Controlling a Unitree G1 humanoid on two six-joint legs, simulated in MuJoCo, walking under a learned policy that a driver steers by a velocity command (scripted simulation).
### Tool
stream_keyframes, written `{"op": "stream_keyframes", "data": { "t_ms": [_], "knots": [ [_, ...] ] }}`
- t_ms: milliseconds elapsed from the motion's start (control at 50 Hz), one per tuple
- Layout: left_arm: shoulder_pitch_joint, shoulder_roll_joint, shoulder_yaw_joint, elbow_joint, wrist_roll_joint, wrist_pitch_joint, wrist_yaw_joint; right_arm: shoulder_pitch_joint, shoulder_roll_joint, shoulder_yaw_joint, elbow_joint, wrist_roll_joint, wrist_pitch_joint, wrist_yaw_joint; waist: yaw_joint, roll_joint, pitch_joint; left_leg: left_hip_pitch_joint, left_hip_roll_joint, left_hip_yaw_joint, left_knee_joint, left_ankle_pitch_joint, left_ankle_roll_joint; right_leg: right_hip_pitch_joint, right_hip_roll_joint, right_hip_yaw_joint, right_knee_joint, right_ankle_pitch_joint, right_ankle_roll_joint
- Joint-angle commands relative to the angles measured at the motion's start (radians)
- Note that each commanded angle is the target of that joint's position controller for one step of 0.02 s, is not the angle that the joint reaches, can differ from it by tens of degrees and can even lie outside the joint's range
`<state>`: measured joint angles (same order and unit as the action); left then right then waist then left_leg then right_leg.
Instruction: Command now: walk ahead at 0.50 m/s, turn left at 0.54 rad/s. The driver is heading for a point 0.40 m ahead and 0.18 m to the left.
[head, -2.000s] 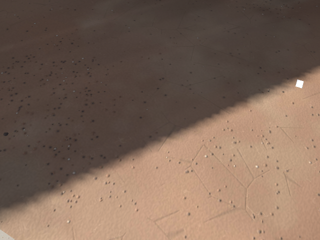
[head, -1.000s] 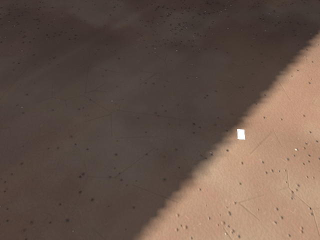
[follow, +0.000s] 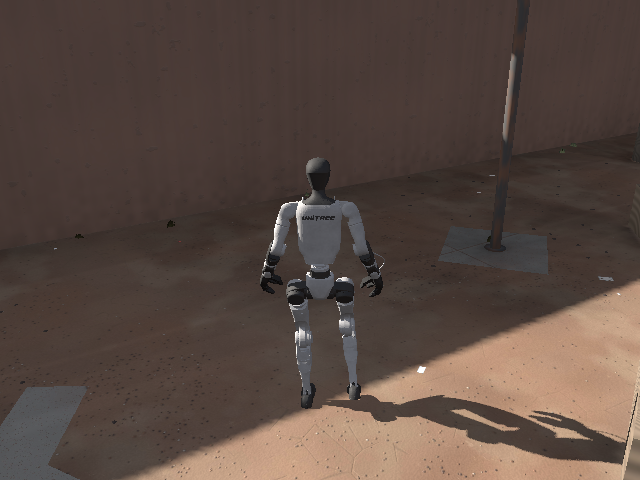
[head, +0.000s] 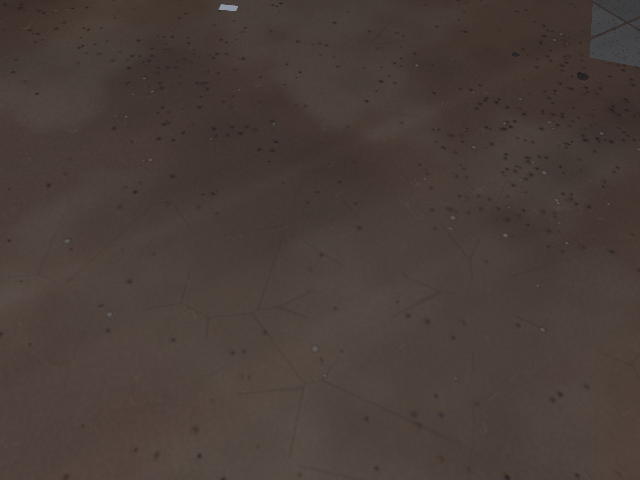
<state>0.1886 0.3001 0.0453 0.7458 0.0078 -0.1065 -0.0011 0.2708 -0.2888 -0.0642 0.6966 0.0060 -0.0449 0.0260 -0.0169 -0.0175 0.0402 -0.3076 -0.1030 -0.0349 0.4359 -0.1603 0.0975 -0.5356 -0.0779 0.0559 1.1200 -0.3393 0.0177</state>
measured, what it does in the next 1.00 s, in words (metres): walks ahead, turning left: right foot, then left foot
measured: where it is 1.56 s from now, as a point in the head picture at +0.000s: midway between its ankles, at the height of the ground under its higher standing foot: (296, 452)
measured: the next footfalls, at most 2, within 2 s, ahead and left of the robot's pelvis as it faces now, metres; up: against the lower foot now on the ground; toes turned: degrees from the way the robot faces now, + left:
right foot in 0.30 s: +0.35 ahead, -0.14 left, +0.00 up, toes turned +14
left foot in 0.76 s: +0.51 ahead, +0.19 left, +0.00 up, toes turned +24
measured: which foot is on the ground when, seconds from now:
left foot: down 0.00-0.30, up 0.32-0.74, down 0.76-1.00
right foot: up 0.00-0.28, down 0.30-0.78, up 0.80-1.00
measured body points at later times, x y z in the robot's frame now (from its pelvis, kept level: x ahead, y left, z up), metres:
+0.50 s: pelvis +0.28 -0.04 +0.00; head +0.30 -0.05 +0.45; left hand +0.29 +0.25 -0.10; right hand +0.48 -0.28 -0.10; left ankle +0.23 +0.09 -0.65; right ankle +0.31 -0.14 -0.74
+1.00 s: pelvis +0.44 +0.06 -0.01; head +0.47 +0.09 +0.44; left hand +0.42 +0.36 -0.13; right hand +0.70 -0.10 -0.10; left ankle +0.48 +0.17 -0.74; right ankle +0.51 -0.09 -0.70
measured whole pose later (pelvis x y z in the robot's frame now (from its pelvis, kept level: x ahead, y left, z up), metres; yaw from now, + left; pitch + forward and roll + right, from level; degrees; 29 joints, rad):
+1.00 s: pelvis +0.44 +0.06 -0.01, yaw +25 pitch +1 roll +0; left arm 0.16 0.30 0.04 0.85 0.00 0.01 0.03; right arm 0.13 -0.23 -0.04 0.70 -0.03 -0.01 0.02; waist 0.00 -0.03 0.06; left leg -0.38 -0.05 0.01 0.46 -0.10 0.06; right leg -0.45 -0.09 0.03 0.88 -0.44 0.08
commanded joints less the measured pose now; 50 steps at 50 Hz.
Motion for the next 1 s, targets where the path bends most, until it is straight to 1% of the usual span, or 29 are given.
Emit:
{"op": "stream_keyframes", "data": {
  "t_ms": [20,100,160,220,260,280,300,320,340,360,380,400,420,460,540,600,640,700,740,760,780,800,820,840,860,880,900,940,1000],
  "knots": [
    [0.028,0.088,0.028,-0.064,0.011,0.007,0.008,-0.030,-0.144,-0.039,-0.081,0.001,-0.020,-0.018,0.040,0.068,-0.080,0.071,0.249,-0.274,-0.210,0.273,0.205,-0.079,-0.022,0.002,-0.106,0.084,0.039],
    [-0.131,0.045,0.009,-0.102,0.008,0.003,0.003,0.023,-0.167,-0.047,-0.058,0.013,-0.011,-0.038,-0.019,0.089,-0.051,0.016,0.182,-0.205,-0.195,0.181,0.140,-0.013,0.031,-0.008,-0.425,0.356,0.058],
    [-0.213,0.059,0.011,-0.125,-0.010,-0.007,-0.010,0.077,-0.174,-0.051,-0.036,0.019,-0.002,-0.042,-0.053,0.105,-0.047,0.042,0.199,-0.258,-0.168,0.092,0.120,0.044,0.069,0.002,-0.550,0.428,0.054],
    [-0.214,0.099,0.028,-0.132,-0.016,-0.018,-0.021,0.094,-0.161,-0.050,-0.028,0.021,0.007,-0.046,-0.039,0.123,-0.049,0.134,0.234,-0.355,-0.085,0.044,0.100,0.071,0.075,0.036,-0.624,0.348,0.026],
    [-0.136,0.118,0.042,-0.114,-0.017,-0.027,-0.020,0.070,-0.151,-0.049,-0.035,0.018,0.013,-0.047,0.010,0.149,-0.063,0.148,0.229,-0.389,-0.011,0.066,0.076,0.174,0.078,0.020,-0.665,0.284,-0.011],
    [-0.047,0.142,0.057,-0.095,-0.009,-0.032,-0.013,0.066,-0.118,-0.038,-0.042,0.014,0.012,-0.045,0.055,0.139,-0.117,0.120,0.183,-0.361,0.089,0.097,0.047,0.322,0.054,0.023,-0.687,0.279,-0.043],
    [0.093,0.193,0.072,-0.083,0.008,-0.035,-0.005,0.070,-0.058,-0.015,-0.059,0.001,0.008,-0.041,0.113,0.040,-0.246,0.011,0.121,-0.278,0.352,-0.011,0.009,0.567,-0.106,0.171,-0.672,0.222,-0.107],
    [0.185,0.273,0.093,-0.046,0.017,-0.019,-0.007,0.207,-0.005,0.003,-0.090,0.028,-0.001,-0.041,0.058,-0.297,-0.364,-0.341,-0.013,-0.138,0.675,-0.414,-0.058,0.877,-0.324,0.627,-0.756,-0.001,-0.272],
    [0.174,0.187,0.076,-0.055,-0.009,-0.014,-0.013,0.203,-0.107,-0.013,-0.066,0.035,-0.003,-0.044,0.078,-0.232,-0.309,-0.475,0.068,-0.154,0.821,-0.419,-0.074,0.855,-0.346,0.738,-0.809,-0.220,-0.269],
    [0.136,0.126,0.059,-0.066,-0.011,-0.008,-0.008,0.097,-0.163,-0.030,-0.073,0.029,0.002,-0.044,0.107,-0.133,-0.186,-0.507,0.102,-0.141,0.863,-0.324,-0.081,0.744,-0.300,0.581,-0.822,-0.200,-0.224],
    [0.088,0.108,0.050,-0.070,-0.001,-0.001,-0.006,0.041,-0.158,-0.032,-0.084,0.018,0.008,-0.045,0.094,-0.068,-0.119,-0.479,0.134,-0.110,0.852,-0.251,-0.088,0.631,-0.257,0.446,-0.831,-0.066,-0.196],
    [0.057,0.086,0.042,-0.063,0.003,0.003,-0.005,0.005,-0.146,-0.034,-0.097,0.009,0.008,-0.041,0.079,-0.062,-0.064,-0.462,0.160,-0.106,0.809,-0.203,-0.092,0.543,-0.219,0.351,-0.852,0.048,-0.190],
    [0.042,0.072,0.036,-0.058,0.008,0.003,-0.002,0.006,-0.129,-0.036,-0.103,0.015,0.011,-0.034,0.056,-0.089,-0.047,-0.418,0.186,-0.102,0.781,-0.173,-0.091,0.483,-0.191,0.273,-0.875,0.117,-0.179],
    [0.037,0.068,0.037,-0.042,0.001,-0.004,-0.002,0.012,-0.089,-0.030,-0.107,0.025,0.022,-0.027,0.041,-0.108,-0.036,-0.389,0.202,-0.074,0.740,-0.153,-0.095,0.436,-0.170,0.176,-0.918,0.185,-0.186],
    [0.049,0.118,0.055,-0.008,0.000,-0.008,0.000,-0.055,-0.059,-0.019,-0.136,0.016,0.029,-0.021,0.044,-0.063,-0.017,-0.440,0.221,-0.063,0.600,-0.041,-0.115,0.450,-0.192,0.050,-0.960,0.334,-0.213],
    [0.030,0.133,0.054,0.012,-0.005,0.007,0.005,-0.126,-0.030,-0.006,-0.149,0.005,0.015,-0.009,0.053,-0.048,0.002,-0.338,0.187,-0.009,0.378,0.100,-0.111,0.414,-0.143,-0.090,-0.925,0.605,-0.189],
    [0.062,0.149,0.055,0.034,-0.014,0.019,0.009,-0.178,-0.018,-0.001,-0.158,0.003,0.005,0.005,0.073,-0.053,-0.014,-0.252,0.153,0.036,0.260,0.174,-0.104,0.422,-0.132,-0.135,-0.897,0.683,-0.173],
    [0.083,0.179,0.061,0.059,-0.037,0.031,0.009,-0.197,-0.047,-0.013,-0.174,0.002,0.002,0.020,0.059,-0.075,-0.037,-0.185,0.124,0.041,0.154,0.136,-0.065,0.499,-0.163,-0.126,-0.820,0.749,-0.154],
    [0.057,0.189,0.064,0.065,-0.050,0.038,0.013,-0.079,-0.092,-0.038,-0.140,-0.011,0.001,0.016,-0.023,-0.071,-0.101,-0.011,0.079,0.064,0.044,0.173,-0.019,0.513,-0.141,-0.146,-0.659,0.852,-0.118],
    [0.082,0.161,0.055,0.070,-0.041,0.037,0.013,0.001,-0.141,-0.057,-0.116,-0.017,0.003,0.004,-0.060,-0.032,-0.152,0.151,0.076,0.056,-0.002,0.324,0.007,0.451,-0.096,-0.180,-0.509,0.790,-0.079],
    [0.098,0.100,0.029,0.039,0.006,0.031,0.012,0.102,-0.220,-0.069,-0.108,-0.036,0.010,-0.017,-0.081,0.123,-0.281,0.436,0.286,-0.172,0.089,0.817,0.075,0.234,-0.029,-0.200,-0.216,0.361,-0.024],
    [0.261,0.021,-0.011,0.055,0.014,0.030,-0.009,0.033,-0.218,-0.040,-0.130,-0.050,0.010,-0.019,0.022,0.284,-0.463,0.647,0.548,-0.498,0.107,1.048,0.294,0.020,0.068,-0.076,0.072,-0.392,0.030],
    [0.227,0.121,0.014,0.094,-0.013,0.044,-0.016,0.038,-0.137,-0.027,-0.129,-0.030,0.018,-0.008,-0.037,0.151,-0.518,0.561,0.489,-0.461,0.059,0.839,0.280,0.042,0.028,0.043,0.111,-0.369,0.035],
    [0.128,0.137,0.019,0.064,-0.037,0.055,-0.016,-0.027,-0.113,-0.016,-0.121,-0.018,0.018,-0.001,-0.027,0.134,-0.358,0.460,0.426,-0.343,0.023,0.714,0.232,-0.030,0.004,0.014,0.097,-0.329,0.037],
    [0.081,0.116,0.016,0.061,-0.029,0.066,-0.003,-0.082,-0.092,-0.009,-0.109,-0.010,0.017,0.000,-0.007,0.076,-0.262,0.342,0.378,-0.291,-0.013,0.583,0.186,-0.049,-0.018,0.001,0.037,-0.275,0.041],
    [0.071,0.116,0.019,0.066,-0.018,0.083,0.010,-0.126,-0.081,-0.004,-0.105,-0.011,0.018,0.000,0.017,0.077,-0.198,0.211,0.352,-0.248,-0.053,0.497,0.161,-0.002,-0.033,0.003,-0.023,-0.228,0.050],
    [0.099,0.110,0.020,0.077,-0.014,0.100,0.018,-0.161,-0.098,-0.010,-0.100,-0.021,0.018,-0.001,0.051,0.104,-0.173,0.083,0.326,-0.204,-0.096,0.438,0.148,0.094,-0.030,-0.008,-0.067,-0.169,0.060],
    [0.140,0.079,0.016,0.097,-0.008,0.115,0.032,-0.194,-0.098,-0.014,-0.087,-0.036,0.015,-0.007,0.074,0.133,-0.170,-0.014,0.303,-0.156,-0.131,0.374,0.152,0.192,-0.010,-0.030,-0.163,-0.117,0.070],
    [0.094,0.059,0.009,0.098,-0.001,0.122,0.040,-0.197,-0.078,-0.009,-0.057,-0.034,0.017,-0.020,0.051,0.141,-0.181,-0.032,0.293,-0.142,-0.152,0.178,0.141,0.259,-0.008,-0.028,-0.322,-0.016,0.058]
  ]
}}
